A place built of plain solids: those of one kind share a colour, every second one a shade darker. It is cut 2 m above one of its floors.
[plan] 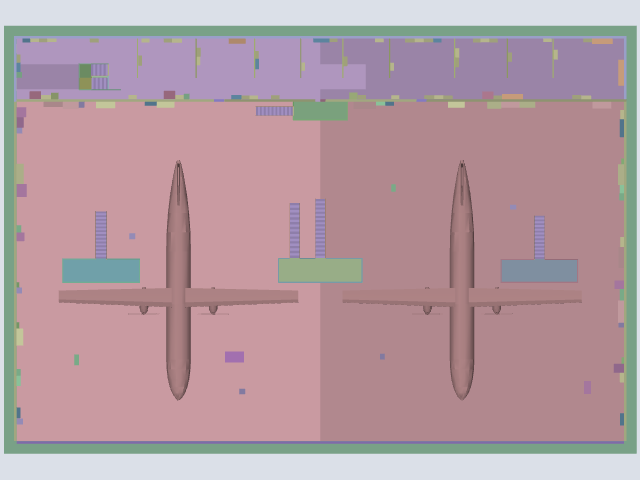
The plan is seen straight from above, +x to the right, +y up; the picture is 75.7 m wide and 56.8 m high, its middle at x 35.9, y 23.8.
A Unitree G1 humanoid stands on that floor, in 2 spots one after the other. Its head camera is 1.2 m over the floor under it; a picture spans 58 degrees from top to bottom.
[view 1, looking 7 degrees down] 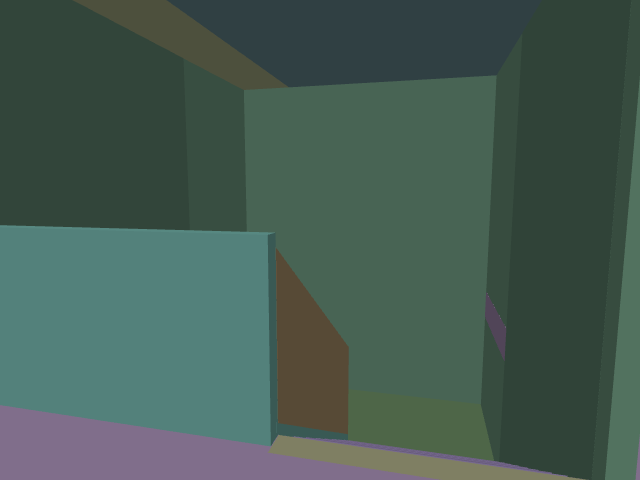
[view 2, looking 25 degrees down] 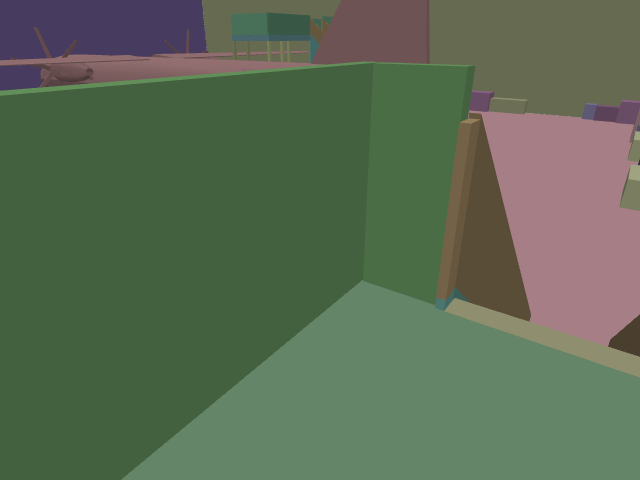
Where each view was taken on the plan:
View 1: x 12.65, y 43.91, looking -166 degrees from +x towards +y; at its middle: wall_stair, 5.40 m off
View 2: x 34.61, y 39.05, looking -145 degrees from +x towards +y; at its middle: rail_gallery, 1.90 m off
